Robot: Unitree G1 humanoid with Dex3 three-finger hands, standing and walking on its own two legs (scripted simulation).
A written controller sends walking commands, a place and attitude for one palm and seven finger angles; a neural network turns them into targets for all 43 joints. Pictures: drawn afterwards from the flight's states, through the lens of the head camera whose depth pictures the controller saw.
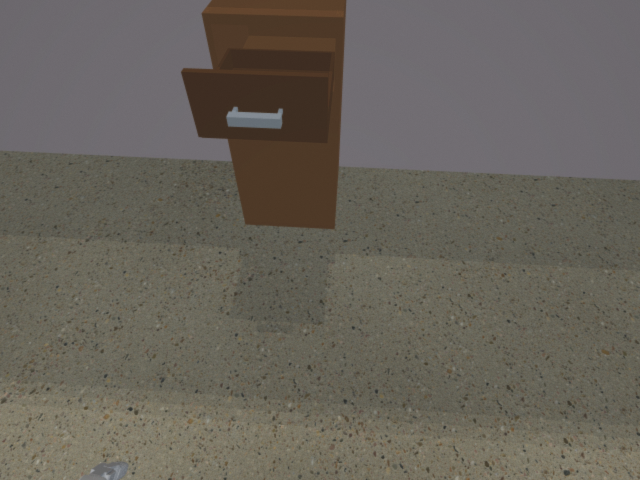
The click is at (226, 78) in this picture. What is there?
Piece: drawer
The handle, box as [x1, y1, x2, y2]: [226, 107, 282, 128]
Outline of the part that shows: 226,116 228,126 280,128 282,109 279,109 277,113 238,112 237,107 233,107 232,111 229,111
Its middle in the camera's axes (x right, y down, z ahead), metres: -0.16 -0.30 +0.96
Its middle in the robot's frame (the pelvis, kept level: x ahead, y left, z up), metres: +0.91 +0.21 -0.03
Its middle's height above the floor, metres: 0.74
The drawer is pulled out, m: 0.29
